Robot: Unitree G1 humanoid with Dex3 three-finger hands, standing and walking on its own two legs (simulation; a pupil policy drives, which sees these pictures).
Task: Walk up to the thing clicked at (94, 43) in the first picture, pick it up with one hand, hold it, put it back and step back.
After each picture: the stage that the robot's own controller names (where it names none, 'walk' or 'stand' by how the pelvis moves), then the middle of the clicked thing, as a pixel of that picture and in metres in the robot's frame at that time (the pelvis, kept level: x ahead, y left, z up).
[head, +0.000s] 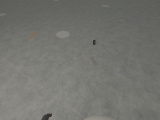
stand; (94, 42) +1.92 -0.05 -0.72
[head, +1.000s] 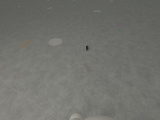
walk; (87, 48) +1.79 +0.24 -0.72
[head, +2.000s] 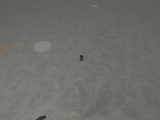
walk; (81, 58) +1.22 +0.25 -0.71
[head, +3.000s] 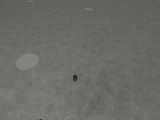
walk; (74, 78) +0.75 +0.24 -0.70
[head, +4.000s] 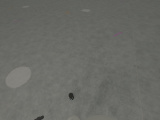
walk; (71, 96) +0.45 +0.27 -0.69
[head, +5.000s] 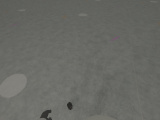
stand; (69, 106) +0.35 +0.26 -0.72
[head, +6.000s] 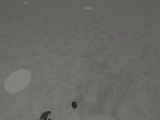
stand; (74, 105) +0.32 +0.20 -0.71
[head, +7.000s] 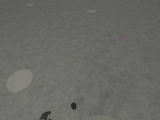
stand; (73, 106) +0.32 +0.21 -0.72
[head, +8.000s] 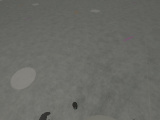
stand; (75, 105) +0.33 +0.20 -0.72
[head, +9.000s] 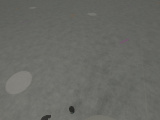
stand; (71, 109) +0.30 +0.23 -0.73
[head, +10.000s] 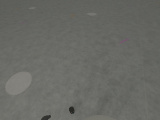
stand; (71, 110) +0.30 +0.23 -0.73
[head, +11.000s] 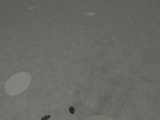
go down; (71, 110) +0.30 +0.23 -0.73
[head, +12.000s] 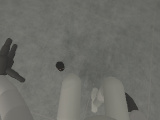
go down; (60, 66) +0.40 +0.24 -0.31
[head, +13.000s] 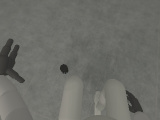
approach; (64, 69) +0.40 +0.23 -0.31
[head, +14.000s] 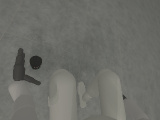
close in; (36, 63) +0.39 +0.27 -0.22
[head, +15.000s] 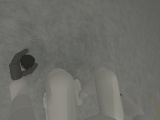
close; (27, 62) +0.38 +0.28 -0.22
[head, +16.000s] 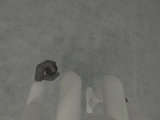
lift; (51, 70) +0.32 +0.26 -0.13
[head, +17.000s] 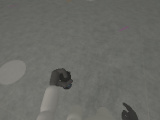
lift; (66, 80) +0.31 +0.17 +0.01
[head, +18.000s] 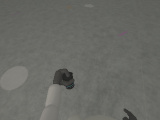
hold; (68, 80) +0.32 +0.17 -0.01
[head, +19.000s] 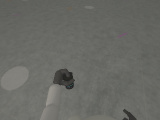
hold; (68, 80) +0.32 +0.17 -0.01
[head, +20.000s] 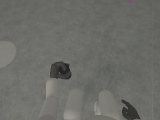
crouch; (65, 72) +0.37 +0.18 -0.07
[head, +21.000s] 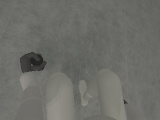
lower; (38, 63) +0.39 +0.25 -0.22
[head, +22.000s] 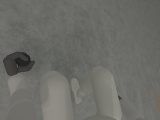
lower; (24, 63) +0.39 +0.27 -0.23
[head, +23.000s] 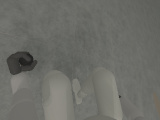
lower; (27, 62) +0.39 +0.27 -0.23
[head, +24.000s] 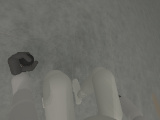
lower; (27, 63) +0.39 +0.27 -0.23
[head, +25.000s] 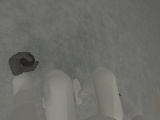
rest; (28, 63) +0.38 +0.27 -0.22
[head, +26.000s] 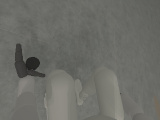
withdraw; (32, 64) +0.37 +0.25 -0.23
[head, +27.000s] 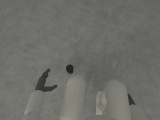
walk; (69, 69) +0.40 +0.20 -0.31
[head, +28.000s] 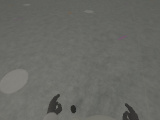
stand; (73, 109) +0.31 +0.18 -0.66
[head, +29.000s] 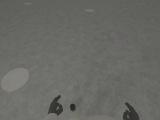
stand; (72, 107) +0.32 +0.19 -0.67
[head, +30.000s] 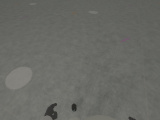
stand; (74, 107) +0.32 +0.18 -0.69
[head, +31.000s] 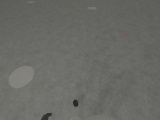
walk; (75, 103) +0.34 +0.19 -0.72
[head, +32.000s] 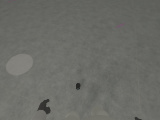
walk; (78, 86) +0.50 +0.12 -0.70
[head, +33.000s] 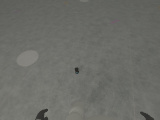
walk; (76, 70) +0.81 +0.27 -0.69
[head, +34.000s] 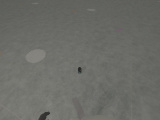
stand; (79, 70) +0.95 +0.21 -0.71
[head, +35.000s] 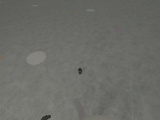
stand; (80, 71) +0.95 +0.21 -0.73
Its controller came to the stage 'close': yes
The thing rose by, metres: 0.70
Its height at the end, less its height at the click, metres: +0.00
